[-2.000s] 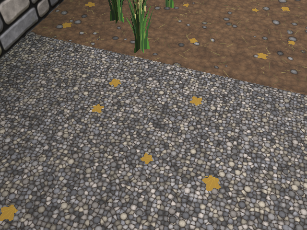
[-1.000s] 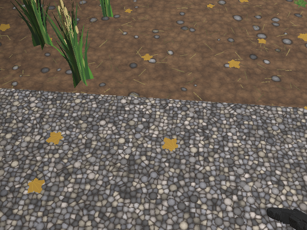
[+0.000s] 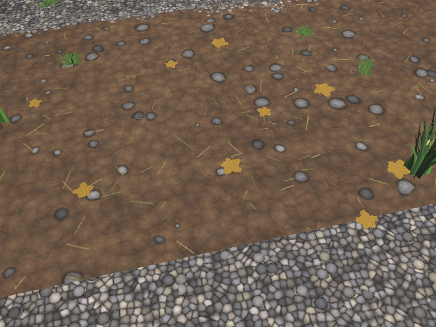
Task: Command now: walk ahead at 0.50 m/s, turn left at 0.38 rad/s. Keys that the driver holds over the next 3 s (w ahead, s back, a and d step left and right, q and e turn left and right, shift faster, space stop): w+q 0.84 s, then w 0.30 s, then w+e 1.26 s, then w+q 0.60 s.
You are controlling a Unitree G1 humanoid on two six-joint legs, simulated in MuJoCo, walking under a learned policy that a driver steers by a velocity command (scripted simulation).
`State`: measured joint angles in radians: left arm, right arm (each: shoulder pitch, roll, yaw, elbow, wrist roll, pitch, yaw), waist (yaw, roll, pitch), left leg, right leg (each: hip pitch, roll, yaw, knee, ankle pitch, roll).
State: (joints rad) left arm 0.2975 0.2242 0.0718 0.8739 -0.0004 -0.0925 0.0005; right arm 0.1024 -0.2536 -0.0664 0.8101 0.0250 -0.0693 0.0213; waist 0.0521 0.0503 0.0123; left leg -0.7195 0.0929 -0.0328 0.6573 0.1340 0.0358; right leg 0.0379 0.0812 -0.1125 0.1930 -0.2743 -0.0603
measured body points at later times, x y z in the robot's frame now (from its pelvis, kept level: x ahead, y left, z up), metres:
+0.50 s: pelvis +0.29 +0.05 +0.00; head +0.32 +0.07 +0.45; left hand +0.44 +0.34 -0.08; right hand +0.43 -0.21 -0.10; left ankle +0.22 +0.11 -0.74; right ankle +0.52 -0.07 -0.69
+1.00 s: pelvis +0.54 +0.12 +0.00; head +0.57 +0.14 +0.45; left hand +0.39 +0.36 -0.12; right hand +0.86 +0.04 -0.08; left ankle +0.59 +0.34 -0.69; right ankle +0.53 -0.03 -0.74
